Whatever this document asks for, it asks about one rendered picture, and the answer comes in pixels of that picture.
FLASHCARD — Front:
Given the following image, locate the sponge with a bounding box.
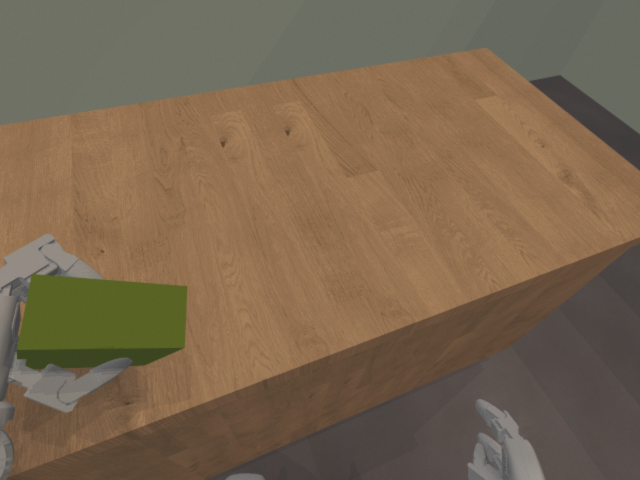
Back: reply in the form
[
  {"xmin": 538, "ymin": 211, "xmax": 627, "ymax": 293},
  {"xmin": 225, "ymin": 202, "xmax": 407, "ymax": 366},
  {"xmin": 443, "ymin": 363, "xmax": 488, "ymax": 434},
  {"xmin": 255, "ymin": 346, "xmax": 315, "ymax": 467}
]
[{"xmin": 17, "ymin": 274, "xmax": 187, "ymax": 369}]

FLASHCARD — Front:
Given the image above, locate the table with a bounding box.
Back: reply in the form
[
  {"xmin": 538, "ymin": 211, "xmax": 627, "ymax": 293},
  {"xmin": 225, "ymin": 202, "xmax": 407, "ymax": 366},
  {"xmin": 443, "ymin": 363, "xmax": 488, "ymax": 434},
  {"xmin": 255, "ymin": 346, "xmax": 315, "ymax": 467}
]
[{"xmin": 0, "ymin": 48, "xmax": 640, "ymax": 480}]

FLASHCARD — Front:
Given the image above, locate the left robot hand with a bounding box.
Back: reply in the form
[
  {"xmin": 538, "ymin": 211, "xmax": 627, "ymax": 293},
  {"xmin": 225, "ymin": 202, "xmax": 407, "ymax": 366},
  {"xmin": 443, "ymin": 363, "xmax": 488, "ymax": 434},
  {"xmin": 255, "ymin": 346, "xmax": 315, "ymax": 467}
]
[{"xmin": 0, "ymin": 234, "xmax": 133, "ymax": 413}]

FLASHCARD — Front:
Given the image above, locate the right robot hand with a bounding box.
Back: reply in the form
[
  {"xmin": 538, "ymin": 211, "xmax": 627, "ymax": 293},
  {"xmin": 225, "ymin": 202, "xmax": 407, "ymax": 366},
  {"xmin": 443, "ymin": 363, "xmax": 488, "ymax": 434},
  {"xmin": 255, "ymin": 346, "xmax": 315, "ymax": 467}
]
[{"xmin": 468, "ymin": 399, "xmax": 545, "ymax": 480}]

